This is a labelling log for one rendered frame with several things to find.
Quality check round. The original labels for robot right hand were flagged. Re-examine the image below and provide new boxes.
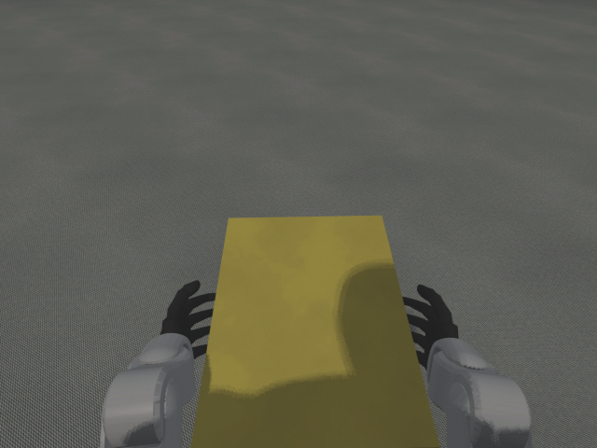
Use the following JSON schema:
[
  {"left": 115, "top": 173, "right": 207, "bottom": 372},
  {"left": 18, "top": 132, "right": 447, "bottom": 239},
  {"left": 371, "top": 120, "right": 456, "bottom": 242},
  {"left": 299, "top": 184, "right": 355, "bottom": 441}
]
[{"left": 402, "top": 285, "right": 459, "bottom": 369}]

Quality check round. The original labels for right robot forearm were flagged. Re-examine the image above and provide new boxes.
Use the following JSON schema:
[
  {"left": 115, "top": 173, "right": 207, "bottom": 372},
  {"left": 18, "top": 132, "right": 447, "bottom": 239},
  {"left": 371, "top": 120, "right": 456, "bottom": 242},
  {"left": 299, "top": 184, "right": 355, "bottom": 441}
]
[{"left": 426, "top": 338, "right": 533, "bottom": 448}]

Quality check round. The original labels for robot left hand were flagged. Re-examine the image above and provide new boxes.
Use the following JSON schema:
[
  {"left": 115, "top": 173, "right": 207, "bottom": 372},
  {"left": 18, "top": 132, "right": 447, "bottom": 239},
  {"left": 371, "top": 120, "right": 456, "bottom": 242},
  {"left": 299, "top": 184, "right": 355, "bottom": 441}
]
[{"left": 160, "top": 280, "right": 216, "bottom": 359}]

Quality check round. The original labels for left robot forearm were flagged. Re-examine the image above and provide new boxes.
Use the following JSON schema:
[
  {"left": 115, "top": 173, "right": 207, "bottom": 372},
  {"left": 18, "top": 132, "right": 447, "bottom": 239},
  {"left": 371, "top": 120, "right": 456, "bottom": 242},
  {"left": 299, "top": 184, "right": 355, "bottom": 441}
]
[{"left": 100, "top": 333, "right": 196, "bottom": 448}]

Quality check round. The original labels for carton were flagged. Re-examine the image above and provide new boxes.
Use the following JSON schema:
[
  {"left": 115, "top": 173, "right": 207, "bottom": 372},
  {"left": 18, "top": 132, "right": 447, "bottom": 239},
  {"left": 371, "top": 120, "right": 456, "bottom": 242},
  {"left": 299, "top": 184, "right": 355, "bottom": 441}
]
[{"left": 190, "top": 216, "right": 440, "bottom": 448}]

